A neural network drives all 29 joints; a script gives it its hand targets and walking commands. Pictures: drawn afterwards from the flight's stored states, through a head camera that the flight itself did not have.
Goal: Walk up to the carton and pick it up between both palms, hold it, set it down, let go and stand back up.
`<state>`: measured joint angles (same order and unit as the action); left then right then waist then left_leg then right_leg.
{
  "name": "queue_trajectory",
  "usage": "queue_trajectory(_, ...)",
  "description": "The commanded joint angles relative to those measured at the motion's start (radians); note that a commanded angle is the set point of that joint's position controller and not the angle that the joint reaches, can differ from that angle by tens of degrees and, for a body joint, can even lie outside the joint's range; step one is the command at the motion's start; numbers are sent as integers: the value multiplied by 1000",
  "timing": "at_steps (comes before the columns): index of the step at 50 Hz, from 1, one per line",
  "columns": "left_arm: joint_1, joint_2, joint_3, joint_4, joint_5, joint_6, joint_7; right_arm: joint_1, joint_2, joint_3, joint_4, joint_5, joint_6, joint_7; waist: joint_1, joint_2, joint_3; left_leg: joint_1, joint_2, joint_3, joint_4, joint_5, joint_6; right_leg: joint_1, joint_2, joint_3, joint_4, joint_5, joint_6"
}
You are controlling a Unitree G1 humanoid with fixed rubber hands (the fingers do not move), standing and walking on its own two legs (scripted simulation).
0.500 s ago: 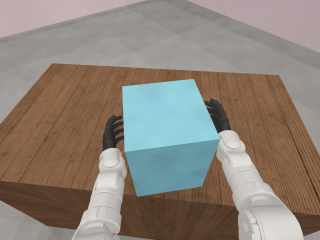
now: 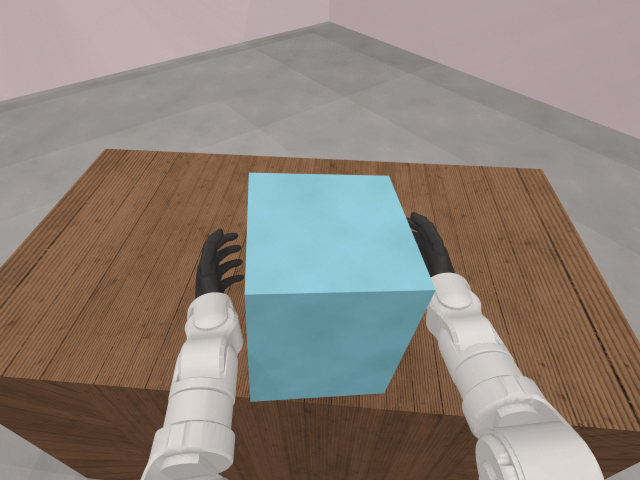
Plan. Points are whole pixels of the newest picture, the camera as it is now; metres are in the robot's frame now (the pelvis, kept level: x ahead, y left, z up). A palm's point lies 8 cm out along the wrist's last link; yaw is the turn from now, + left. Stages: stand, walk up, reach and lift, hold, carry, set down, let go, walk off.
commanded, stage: reach and lift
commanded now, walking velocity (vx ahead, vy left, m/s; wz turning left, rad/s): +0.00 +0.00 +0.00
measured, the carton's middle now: (319, 288) +0.39 +0.06 +0.03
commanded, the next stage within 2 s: hold in 1.90 s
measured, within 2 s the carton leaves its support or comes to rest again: neither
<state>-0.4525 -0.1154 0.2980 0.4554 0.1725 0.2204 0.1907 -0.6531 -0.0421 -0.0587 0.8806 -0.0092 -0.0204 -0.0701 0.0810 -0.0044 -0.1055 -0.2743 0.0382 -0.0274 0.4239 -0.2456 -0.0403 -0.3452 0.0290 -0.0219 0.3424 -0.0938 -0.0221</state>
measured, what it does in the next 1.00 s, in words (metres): stands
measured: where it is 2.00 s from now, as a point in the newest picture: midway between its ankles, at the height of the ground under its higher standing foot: outside the picture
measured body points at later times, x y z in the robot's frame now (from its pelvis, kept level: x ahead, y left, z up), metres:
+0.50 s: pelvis +0.00 +0.01 +0.00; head -0.01 +0.02 +0.45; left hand +0.38 +0.19 +0.12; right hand +0.41 -0.11 +0.12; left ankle -0.02 +0.14 -0.74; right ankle +0.05 -0.11 -0.74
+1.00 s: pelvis -0.02 +0.02 +0.00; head -0.04 +0.02 +0.45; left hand +0.37 +0.18 +0.16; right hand +0.39 -0.11 +0.16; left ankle -0.02 +0.14 -0.74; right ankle +0.05 -0.11 -0.74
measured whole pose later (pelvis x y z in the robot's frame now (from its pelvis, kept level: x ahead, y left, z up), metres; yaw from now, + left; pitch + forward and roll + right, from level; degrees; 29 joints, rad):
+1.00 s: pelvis -0.02 +0.02 +0.00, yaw +1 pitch +3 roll -1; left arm -0.61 -0.04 0.28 0.34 0.17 0.52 0.13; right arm -0.70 -0.04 -0.06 0.63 0.06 0.30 -0.15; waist -0.03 0.00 -0.13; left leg -0.25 0.01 -0.04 0.43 -0.23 -0.01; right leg -0.30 0.00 -0.03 0.33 -0.07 0.00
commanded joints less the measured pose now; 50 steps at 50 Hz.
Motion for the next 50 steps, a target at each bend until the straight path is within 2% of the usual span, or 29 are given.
queue_trajectory(1,-869,-597,-634,-213,-108,-22,-133,-705,675,355,-382,80,17,72,-105,-11,-505,-16,-84,5,-62,243,-26,593,-4,-24,-10,263,44)
queue_trajectory(4,-933,-610,-639,-198,-127,-11,-135,-792,696,323,-394,72,26,89,-95,4,-536,-27,-80,4,-72,202,-21,552,-3,-28,-4,168,32)
queue_trajectory(5,-990,-639,-712,-277,-164,-29,-123,-808,718,351,-428,88,6,95,-108,66,-605,-8,-78,3,-60,251,-32,544,8,-33,3,193,26)
queue_trajectory(6,-943,-651,-720,-254,-175,-12,-128,-796,718,365,-505,87,17,80,-110,40,-607,4,-74,-3,-50,273,-37,538,11,-34,-1,204,30)
queue_trajectory(9,-940,-631,-665,-129,-159,11,-131,-842,721,331,-445,88,48,77,-112,9,-523,-43,-78,1,-60,190,-20,531,-3,-26,-7,181,32)
queue_trajectory(11,-967,-637,-647,-137,-152,22,-135,-853,699,296,-415,77,47,85,-128,4,-545,-21,-75,-1,-71,181,-24,523,8,-34,-12,144,30)
queue_trajectory(12,-1007,-652,-688,-143,-185,27,-145,-840,720,287,-423,75,63,70,-189,13,-493,-4,-75,-7,-72,157,-32,516,9,-35,-25,141,29)
queue_trajectory(14,-911,-604,-621,-103,-131,60,-163,-754,735,309,-411,87,97,62,-132,8,-423,-37,-86,3,-89,167,-19,571,-7,-15,-20,170,38)
queue_trajectory(15,-968,-621,-654,-137,-167,55,-161,-812,735,291,-408,80,93,67,-158,11,-507,-34,-89,-2,-90,159,-21,582,-2,-16,-15,180,37)
queue_trajectory(17,-979,-583,-599,-162,-133,61,-170,-754,752,275,-340,95,115,65,-158,33,-441,-25,-92,-4,-101,156,-16,598,-11,-7,-11,187,41)
queue_trajectory(19,-953,-607,-616,-203,-134,70,-173,-788,774,351,-424,120,109,60,-122,26,-485,0,-90,1,-84,229,-22,651,1,-8,-3,267,40)
queue_trajectory(20,-990,-599,-634,-224,-152,66,-170,-818,775,345,-413,143,114,58,-149,49,-558,9,-99,-7,-68,254,-19,660,-6,-1,5,321,44)
queue_trajectory(21,-1025,-641,-693,-328,-191,52,-159,-897,799,435,-606,174,88,50,-117,23,-737,26,-101,-5,-35,362,-26,741,18,2,39,454,43)
queue_trajectory(22,-916,-615,-678,-269,-172,77,-171,-790,764,415,-547,170,116,35,-145,25,-611,59,-99,-11,-34,397,-34,721,19,-14,25,498,45)
queue_trajectory(25,-872,-579,-690,-325,-188,102,-189,-795,764,472,-725,212,145,-5,-162,30,-660,70,-116,-17,-4,468,-40,766,8,2,61,659,64)
queue_trajectory(26,-880,-573,-674,-339,-174,104,-186,-771,748,458,-675,220,155,1,-153,77,-609,75,-110,-28,-20,490,-51,738,12,-9,60,628,66)
queue_trajectory(28,-934,-590,-666,-328,-171,129,-196,-762,716,419,-580,190,191,8,-173,48,-502,57,-105,-35,-44,392,-46,672,16,-15,38,482,51)
queue_trajectory(30,-897,-574,-686,-352,-182,150,-209,-772,705,450,-655,196,196,-1,-189,31,-576,110,-95,-27,-32,443,-48,702,22,-20,32,493,49)
queue_trajectory(31,-852,-564,-661,-282,-149,170,-214,-711,660,399,-573,193,222,-5,-214,81,-482,114,-90,-34,-42,425,-53,655,17,-22,17,432,43)
queue_trajectory(32,-934,-583,-702,-415,-179,164,-208,-734,702,439,-655,201,209,-1,-204,94,-574,143,-90,-36,-19,492,-75,678,25,-32,36,449,48)
queue_trajectory(33,-909,-584,-711,-387,-169,177,-211,-746,670,423,-665,210,209,-1,-205,120,-570,138,-92,-32,-8,497,-77,672,24,-18,25,446,35)
queue_trajectory(36,-930,-586,-680,-347,-170,202,-227,-765,674,404,-607,196,232,4,-202,83,-479,121,-86,-27,-42,427,-57,644,25,-19,14,387,35)
queue_trajectory(38,-928,-582,-665,-299,-168,216,-230,-866,671,396,-671,202,229,6,-186,56,-485,115,-92,-27,-53,383,-50,640,32,-17,13,353,39)
queue_trajectory(40,-987,-565,-699,-367,-199,205,-235,-818,722,421,-675,196,245,-7,-211,66,-526,62,-104,-18,-49,339,-37,710,12,-2,28,410,41)
queue_trajectory(44,-1049,-565,-694,-380,-222,205,-228,-932,772,468,-778,240,247,-11,-162,51,-605,51,-115,-21,-60,321,-16,715,6,3,39,420,52)
queue_trajectory(45,-1023,-568,-700,-414,-214,216,-225,-873,735,481,-779,231,256,-15,-181,61,-611,66,-108,-29,-52,364,-31,719,15,-12,46,440,47)
queue_trajectory(47,-1028,-558,-620,-244,-165,241,-236,-881,682,355,-603,198,280,0,-208,72,-451,37,-92,-30,-90,186,-22,610,7,-14,6,217,36)
queue_trajectory(49,-1086,-560,-598,-230,-166,241,-242,-957,713,318,-576,189,277,10,-190,49,-438,17,-89,-10,-115,92,3,583,1,-3,-14,102,38)
queue_trajectory(50,-1057,-570,-593,-198,-152,253,-254,-900,691,286,-544,167,284,9,-222,55,-400,9,-85,-13,-120,74,-4,586,-2,-11,-17,81,33)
